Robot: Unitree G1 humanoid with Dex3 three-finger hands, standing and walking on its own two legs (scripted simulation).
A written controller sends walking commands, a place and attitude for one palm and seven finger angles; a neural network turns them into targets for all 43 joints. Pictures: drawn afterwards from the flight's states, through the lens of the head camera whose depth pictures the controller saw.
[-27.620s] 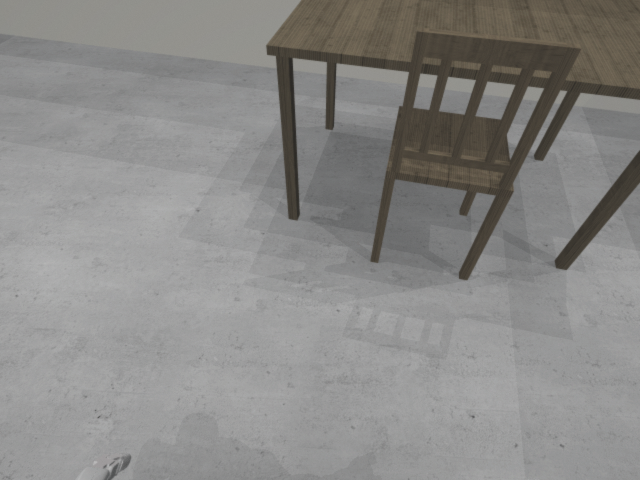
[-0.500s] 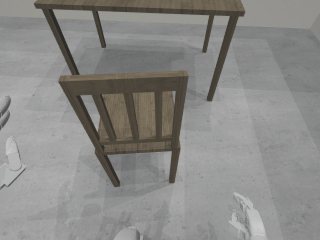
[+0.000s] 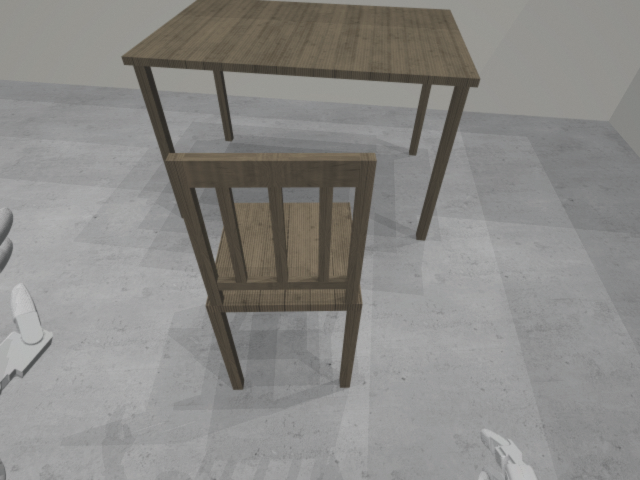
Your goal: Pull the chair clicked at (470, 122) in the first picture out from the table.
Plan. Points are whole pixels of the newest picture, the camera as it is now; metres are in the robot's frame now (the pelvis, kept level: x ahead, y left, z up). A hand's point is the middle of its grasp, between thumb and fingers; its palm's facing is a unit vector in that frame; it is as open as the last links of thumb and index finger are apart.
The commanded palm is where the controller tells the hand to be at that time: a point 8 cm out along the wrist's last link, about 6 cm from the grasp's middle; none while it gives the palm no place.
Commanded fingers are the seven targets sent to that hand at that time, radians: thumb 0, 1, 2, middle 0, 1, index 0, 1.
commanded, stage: stop stepping back and stand still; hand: left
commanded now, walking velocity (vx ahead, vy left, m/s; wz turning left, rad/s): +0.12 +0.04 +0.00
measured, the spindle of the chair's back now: (279, 237) +0.59 +0.12 -0.08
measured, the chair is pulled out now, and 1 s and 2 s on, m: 0.62 0.62 0.62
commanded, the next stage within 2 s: let the arm hang, fingers relaxed in 0.40 s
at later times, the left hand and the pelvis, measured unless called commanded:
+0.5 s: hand (27, 365) +0.17 +0.27 +0.16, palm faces +0.48 -0.74 -0.47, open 7.4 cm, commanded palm none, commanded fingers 0.00 0.90 0.90 -0.20 -0.30 -0.20 -0.30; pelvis -0.02 +0.00 +0.00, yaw +3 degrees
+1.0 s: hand out of the picture +0.00 +0.19 -0.17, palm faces +0.06 -0.97 -0.22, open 7.0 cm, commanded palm none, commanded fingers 0.00 0.90 0.90 -0.20 -0.30 -0.20 -0.30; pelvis -0.01 +0.00 +0.01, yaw +3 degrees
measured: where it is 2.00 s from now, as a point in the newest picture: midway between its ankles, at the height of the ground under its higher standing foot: outside the picture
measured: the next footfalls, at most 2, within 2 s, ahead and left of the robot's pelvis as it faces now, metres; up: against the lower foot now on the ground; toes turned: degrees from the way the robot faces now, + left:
right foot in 0.54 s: +0.06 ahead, -0.12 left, +0.00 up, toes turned +1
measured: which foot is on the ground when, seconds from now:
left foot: down 0.00-1.00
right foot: down 0.00-0.38, up 0.40-0.52, down 0.54-1.00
